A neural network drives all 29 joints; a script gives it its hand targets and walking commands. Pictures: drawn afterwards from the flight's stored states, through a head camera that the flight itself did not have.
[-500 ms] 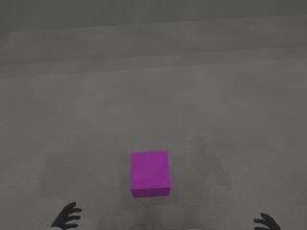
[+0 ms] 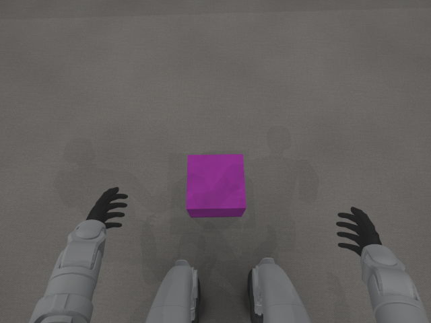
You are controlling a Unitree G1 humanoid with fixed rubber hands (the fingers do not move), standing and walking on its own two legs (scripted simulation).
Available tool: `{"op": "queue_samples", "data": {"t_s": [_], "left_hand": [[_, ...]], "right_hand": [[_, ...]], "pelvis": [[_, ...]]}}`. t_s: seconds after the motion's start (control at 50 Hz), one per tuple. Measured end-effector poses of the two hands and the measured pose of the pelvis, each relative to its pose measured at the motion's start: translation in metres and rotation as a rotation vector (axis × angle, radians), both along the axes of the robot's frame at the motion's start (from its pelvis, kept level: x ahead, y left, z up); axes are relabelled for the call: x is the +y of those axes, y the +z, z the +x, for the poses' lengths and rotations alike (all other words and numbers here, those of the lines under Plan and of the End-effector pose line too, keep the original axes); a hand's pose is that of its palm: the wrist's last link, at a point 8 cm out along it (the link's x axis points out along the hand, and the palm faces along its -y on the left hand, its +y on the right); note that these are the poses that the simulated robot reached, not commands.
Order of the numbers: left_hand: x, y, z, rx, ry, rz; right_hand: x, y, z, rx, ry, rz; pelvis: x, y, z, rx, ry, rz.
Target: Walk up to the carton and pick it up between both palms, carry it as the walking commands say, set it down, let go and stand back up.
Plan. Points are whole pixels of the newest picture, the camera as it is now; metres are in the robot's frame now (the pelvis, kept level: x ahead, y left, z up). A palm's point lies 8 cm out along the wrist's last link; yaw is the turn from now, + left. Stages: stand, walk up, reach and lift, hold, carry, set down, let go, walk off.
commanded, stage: reach and lift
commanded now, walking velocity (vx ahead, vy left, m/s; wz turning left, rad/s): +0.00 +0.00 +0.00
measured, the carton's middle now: (215, 187) +0.50 +0.02 -0.61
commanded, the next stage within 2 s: none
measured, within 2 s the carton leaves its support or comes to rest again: neither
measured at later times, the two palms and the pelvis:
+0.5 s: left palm (116, 181) +0.38 +0.24 -0.13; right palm (323, 182) +0.38 -0.22 -0.13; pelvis -0.04 -0.01 -0.04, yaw +1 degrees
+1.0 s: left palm (142, 153) +0.49 +0.22 -0.21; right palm (291, 152) +0.49 -0.19 -0.21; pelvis -0.04 +0.00 -0.05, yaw +1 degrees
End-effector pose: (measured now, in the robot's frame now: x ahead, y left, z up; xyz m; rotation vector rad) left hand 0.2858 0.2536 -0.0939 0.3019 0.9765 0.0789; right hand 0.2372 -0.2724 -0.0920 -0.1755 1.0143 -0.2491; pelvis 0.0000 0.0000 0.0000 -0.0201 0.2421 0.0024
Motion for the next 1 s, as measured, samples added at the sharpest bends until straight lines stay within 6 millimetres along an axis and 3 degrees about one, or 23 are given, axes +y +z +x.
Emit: {"op": "queue_samples", "data": {"t_s": [0.12, 0.3, 0.52, 0.68, 0.82, 0.9, 1.0], "left_hand": [[-0.011, -0.009, 0.02, -0.029, 0.037, -0.025], [-0.009, -0.023, 0.041, -0.06, 0.082, -0.047], [-0.012, -0.038, 0.105, -0.148, 0.096, -0.106], [-0.019, -0.061, 0.153, -0.199, 0.093, -0.146], [-0.02, -0.089, 0.193, -0.31, 0.083, -0.142], [-0.027, -0.113, 0.2, -0.289, 0.081, -0.156], [-0.038, -0.117, 0.202, -0.301, 0.086, -0.186]], "right_hand": [[0.011, -0.004, 0.036, -0.047, 0.026, 0.019], [0.033, -0.019, 0.082, -0.111, 0.046, 0.054], [0.051, -0.039, 0.149, -0.18, 0.054, 0.054], [0.061, -0.064, 0.191, -0.228, 0.05, 0.072], [0.08, -0.097, 0.23, -0.329, 0.101, 0.096], [0.087, -0.118, 0.241, -0.329, 0.103, 0.124], [0.087, -0.121, 0.25, -0.348, 0.101, 0.121]], "pelvis": [[0.001, -0.008, -0.009, 0.067, -0.011, 0.012], [-0.006, -0.021, -0.027, 0.148, -0.007, 0.022], [-0.014, -0.037, -0.044, 0.281, 0.009, 0.017], [-0.014, -0.045, -0.045, 0.379, 0.012, 0.014], [-0.011, -0.043, -0.053, 0.247, 0.009, 0.018], [-0.008, -0.052, -0.048, 0.298, 0.01, 0.016], [-0.004, -0.054, -0.043, 0.323, 0.005, 0.013]]}}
